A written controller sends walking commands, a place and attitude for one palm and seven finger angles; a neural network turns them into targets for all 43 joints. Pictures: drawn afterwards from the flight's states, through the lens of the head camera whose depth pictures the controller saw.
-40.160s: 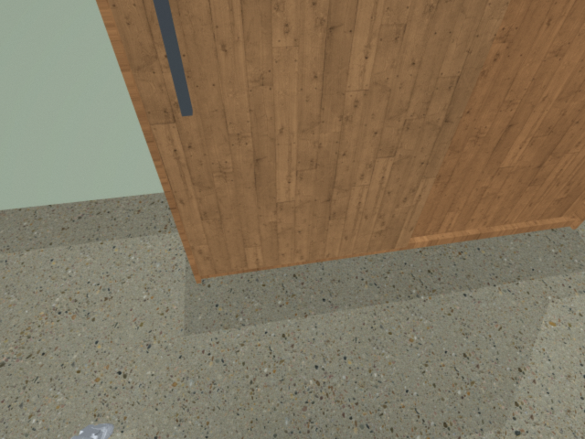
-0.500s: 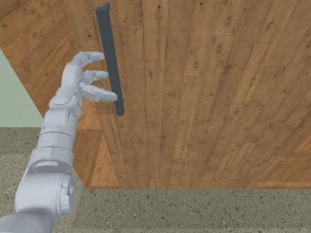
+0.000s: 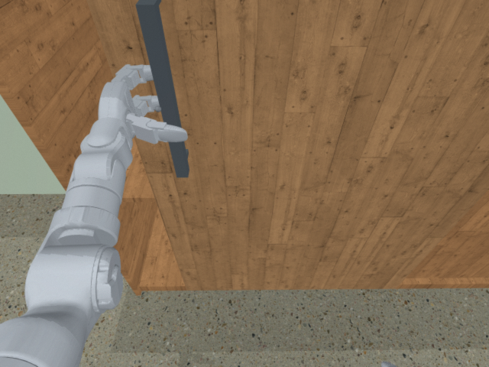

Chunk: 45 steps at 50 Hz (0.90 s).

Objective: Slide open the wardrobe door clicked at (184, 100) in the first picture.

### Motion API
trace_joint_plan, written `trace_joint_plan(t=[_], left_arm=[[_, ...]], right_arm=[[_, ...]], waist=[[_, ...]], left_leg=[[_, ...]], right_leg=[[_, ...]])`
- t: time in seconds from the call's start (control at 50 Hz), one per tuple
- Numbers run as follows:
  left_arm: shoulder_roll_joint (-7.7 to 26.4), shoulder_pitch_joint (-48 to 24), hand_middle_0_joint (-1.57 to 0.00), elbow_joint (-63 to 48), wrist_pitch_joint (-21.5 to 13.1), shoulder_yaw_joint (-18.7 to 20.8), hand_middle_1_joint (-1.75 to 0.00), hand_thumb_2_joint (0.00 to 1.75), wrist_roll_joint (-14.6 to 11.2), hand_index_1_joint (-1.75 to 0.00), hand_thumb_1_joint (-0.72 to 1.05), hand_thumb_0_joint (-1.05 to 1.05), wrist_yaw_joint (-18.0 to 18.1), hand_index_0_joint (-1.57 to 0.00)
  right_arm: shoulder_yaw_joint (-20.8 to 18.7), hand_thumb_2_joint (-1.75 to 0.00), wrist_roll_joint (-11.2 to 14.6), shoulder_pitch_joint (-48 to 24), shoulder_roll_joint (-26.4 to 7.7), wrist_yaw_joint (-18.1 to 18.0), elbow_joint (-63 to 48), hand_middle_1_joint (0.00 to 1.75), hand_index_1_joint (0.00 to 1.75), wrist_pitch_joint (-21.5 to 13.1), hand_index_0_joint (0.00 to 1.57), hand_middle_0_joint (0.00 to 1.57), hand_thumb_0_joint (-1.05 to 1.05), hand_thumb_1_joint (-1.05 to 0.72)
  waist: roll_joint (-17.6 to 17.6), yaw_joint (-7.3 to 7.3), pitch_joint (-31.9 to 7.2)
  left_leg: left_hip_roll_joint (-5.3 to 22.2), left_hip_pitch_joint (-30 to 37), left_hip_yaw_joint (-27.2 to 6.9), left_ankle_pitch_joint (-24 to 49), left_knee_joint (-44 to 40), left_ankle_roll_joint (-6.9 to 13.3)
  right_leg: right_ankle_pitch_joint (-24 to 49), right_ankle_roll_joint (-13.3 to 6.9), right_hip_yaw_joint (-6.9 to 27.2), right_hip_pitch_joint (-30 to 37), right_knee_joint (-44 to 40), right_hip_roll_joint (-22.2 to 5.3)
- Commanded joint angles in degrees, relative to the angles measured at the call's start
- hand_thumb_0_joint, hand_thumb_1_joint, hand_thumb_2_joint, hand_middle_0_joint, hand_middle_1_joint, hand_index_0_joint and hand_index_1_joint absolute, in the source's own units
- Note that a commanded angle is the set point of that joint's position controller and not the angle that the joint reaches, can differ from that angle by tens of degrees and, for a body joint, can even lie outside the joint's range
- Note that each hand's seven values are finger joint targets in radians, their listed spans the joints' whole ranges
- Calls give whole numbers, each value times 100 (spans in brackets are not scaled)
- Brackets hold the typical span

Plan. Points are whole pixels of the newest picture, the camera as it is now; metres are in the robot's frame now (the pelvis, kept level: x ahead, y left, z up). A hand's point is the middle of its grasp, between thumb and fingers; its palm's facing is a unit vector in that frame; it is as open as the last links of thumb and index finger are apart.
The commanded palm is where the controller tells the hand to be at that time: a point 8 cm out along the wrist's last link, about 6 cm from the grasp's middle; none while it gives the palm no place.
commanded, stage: feel for the door with the fingertips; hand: left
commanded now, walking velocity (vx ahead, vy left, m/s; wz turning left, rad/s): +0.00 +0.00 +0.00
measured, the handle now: (171, 100) +0.51 +0.13 +0.19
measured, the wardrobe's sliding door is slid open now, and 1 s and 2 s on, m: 0.20 0.20 0.20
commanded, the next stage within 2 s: slide the fingers in behind the handle in 0.26 s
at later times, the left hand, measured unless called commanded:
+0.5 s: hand (153, 107) +0.47 +0.15 +0.20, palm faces +0.05 -1.00 +0.01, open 13.9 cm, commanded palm +0.44 +0.20 +0.19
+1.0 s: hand (162, 114) +0.45 +0.13 +0.20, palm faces +0.03 -1.00 +0.01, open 14.0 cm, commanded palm +0.43 +0.18 +0.19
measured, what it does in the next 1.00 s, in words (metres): stands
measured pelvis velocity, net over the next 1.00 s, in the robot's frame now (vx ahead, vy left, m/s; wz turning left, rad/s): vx -0.01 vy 0.01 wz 0.00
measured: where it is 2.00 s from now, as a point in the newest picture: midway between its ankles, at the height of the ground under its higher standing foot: outside the picture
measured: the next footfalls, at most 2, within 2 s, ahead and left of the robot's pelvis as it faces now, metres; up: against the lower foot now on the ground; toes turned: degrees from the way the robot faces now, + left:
none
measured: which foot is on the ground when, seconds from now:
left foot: down 0.00-1.00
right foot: down 0.00-1.00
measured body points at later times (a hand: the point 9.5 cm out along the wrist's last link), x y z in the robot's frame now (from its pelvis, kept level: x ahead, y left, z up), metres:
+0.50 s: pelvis +0.00 +0.01 +0.00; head +0.01 +0.01 +0.45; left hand +0.46 +0.21 +0.20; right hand +0.06 -0.26 -0.12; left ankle +0.00 +0.12 -0.74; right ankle +0.00 -0.11 -0.74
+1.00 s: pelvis -0.01 +0.01 +0.00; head -0.01 +0.01 +0.45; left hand +0.44 +0.19 +0.20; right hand +0.10 -0.24 -0.11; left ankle +0.00 +0.12 -0.74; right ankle +0.00 -0.11 -0.74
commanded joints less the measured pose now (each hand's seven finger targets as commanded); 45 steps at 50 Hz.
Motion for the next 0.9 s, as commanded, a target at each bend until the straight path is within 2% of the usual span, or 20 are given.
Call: trace_joint_plan(t=[0.0,0.02,0.06,0.1,0.12,0.14,0.18,0.26,0.3,0.38,0.44,0.46,0.52,0.58,0.62,0.68,0.72,0.76,0.82,0.88], left_arm=[[1334,-2980,-30,-1355,-459,297,-120,30,10,-120,-50,0,-8,-30],[1442,-2864,-30,-1377,-481,378,-120,30,27,-120,-50,0,9,-30],[1412,-3079,-30,-1379,-500,283,-120,30,52,-120,-50,0,-5,-30],[1350,-3080,-30,-1491,-521,246,-120,30,57,-120,-50,0,-9,-30],[1498,-3096,-30,-1498,-532,341,-120,30,71,-120,-50,0,-3,-30],[1280,-3234,-30,-1602,-546,138,-120,30,51,-120,-50,0,-31,-30],[1334,-3050,-30,-1481,-505,281,-120,30,-15,-120,-50,0,-36,-30],[1496,-3283,-30,-1259,-477,349,-120,30,43,-120,-50,0,-19,-30],[1322,-3250,-30,-1232,-490,217,-120,30,56,-120,-50,0,-22,-30],[1275,-3272,-30,-1152,-560,192,-120,30,41,-120,-50,0,-20,-30],[1386,-3069,-30,-1268,-609,306,-120,30,34,-120,-50,0,-20,-30],[1188,-3043,-30,-1360,-618,146,-120,30,37,-120,-50,0,-32,-30],[1233,-2671,-30,-1305,-519,230,-120,30,20,-120,-50,0,-38,-30],[1064,-2799,-30,-1360,-379,83,-120,30,-8,-120,-50,0,-40,-30],[1216,-2833,-30,-1636,-397,214,-120,30,1,-120,-50,0,13,-30],[710,-2799,-30,-1996,-402,-167,-120,30,-55,-120,-50,0,15,-30],[934,-2559,-30,-1950,-340,50,-120,30,-61,-120,-50,0,50,-30],[566,-2784,-30,-2074,-264,-279,-120,30,-78,-120,-50,0,69,-30],[840,-2784,-30,-1766,-144,-27,-120,30,-46,-120,-50,0,176,-30],[572,-3151,-30,-1761,-186,-256,-120,30,-10,-120,-50,0,248,-30]], right_arm=[[-301,-90,20,20,-767,-46,-646,30,30,-233,20,20,0,-90],[-311,-90,11,32,-799,-46,-664,30,30,-228,20,20,0,-90],[-303,-90,24,64,-778,-47,-625,30,30,-225,20,20,0,-90],[-325,-90,19,101,-771,-42,-629,30,30,-239,20,20,0,-90],[-339,-90,19,110,-801,-54,-615,30,30,-231,20,20,0,-90],[-332,-90,20,115,-772,-46,-602,30,30,-244,20,20,0,-90],[-340,-90,19,124,-786,-44,-577,30,30,-262,20,20,0,-90],[-331,-90,2,228,-828,-52,-500,30,30,-263,20,20,0,-90],[-321,-90,3,204,-788,-37,-522,30,30,-272,20,20,0,-90],[-325,-90,-4,242,-803,-15,-515,30,30,-300,20,20,0,-90],[-330,-90,-5,207,-815,1,-579,30,30,-308,20,20,0,-90],[-326,-90,7,173,-784,5,-605,30,30,-311,20,20,0,-90],[-331,-90,10,140,-821,9,-620,30,30,-283,20,20,0,-90],[-301,-90,46,23,-777,-7,-656,30,30,-257,20,20,0,-90],[-317,-90,27,-3,-797,-23,-671,30,30,-254,20,20,0,-90],[-299,-90,46,-102,-706,-11,-717,30,30,-300,20,20,0,-90],[-313,-90,38,-116,-756,-27,-682,30,30,-276,20,20,0,-90],[-275,-90,62,-231,-688,-23,-701,30,30,-275,20,20,0,-90],[-264,-90,35,-248,-745,-61,-621,30,30,-241,20,20,0,-90],[-242,-90,27,-272,-678,-55,-600,30,30,-265,20,20,0,-90]], waist=[[-345,-11,-1802],[-298,55,-1867],[-192,-43,-1755],[-80,-29,-1927],[-32,-22,-1926],[56,-94,-1946],[-42,-29,-1900],[-204,-113,-1766],[12,-105,-1760],[-89,-124,-1764],[-24,-27,-1910],[-35,-54,-1913],[-89,20,-1806],[-164,-41,-1560],[-89,25,-1718],[-15,-13,-1760],[-110,64,-1748],[29,-10,-1611],[-154,14,-1400],[-103,-75,-1433]], left_leg=[[-188,744,25,1459,-197,204],[-196,756,18,1504,-198,205],[-183,721,26,1442,-207,199],[-184,839,24,1549,-182,197],[-177,882,20,1601,-170,196],[-169,948,8,1670,-179,185],[-169,898,3,1576,-192,185],[-166,753,-28,1489,-228,191],[-164,809,-17,1472,-216,171],[-151,814,-67,1429,-218,158],[-142,844,-61,1509,-233,145],[-138,902,-50,1554,-212,150],[-135,841,-43,1535,-232,148],[-123,738,-47,1260,-283,162],[-123,896,-68,1380,-282,159],[-121,1026,-77,1513,-251,140],[-117,1034,-86,1496,-275,138],[-126,1023,-83,1376,-298,132],[-132,888,-110,1136,-338,143],[-136,902,-130,1074,-329,128]], right_leg=[[1843,-41,45,593,-249,96],[1832,-50,39,655,-238,106],[1795,-50,49,578,-259,100],[1865,-61,50,584,-243,123],[1869,-67,42,599,-246,128],[1921,-66,31,556,-239,127],[1831,-73,24,542,-273,153],[1751,-59,10,496,-292,137],[1667,-69,5,402,-286,146],[1558,-80,-14,354,-272,159],[1605,-88,-22,461,-235,148],[1630,-89,-27,444,-230,160],[1599,-90,-37,469,-251,164],[1362,-75,-36,339,-310,152],[1394,-88,-34,408,-302,162],[1492,-91,-59,402,-284,173],[1451,-93,-62,452,-309,180],[1334,-89,-69,344,-328,165],[1085,-78,-62,265,-389,154],[1034,-78,-64,194,-361,137]])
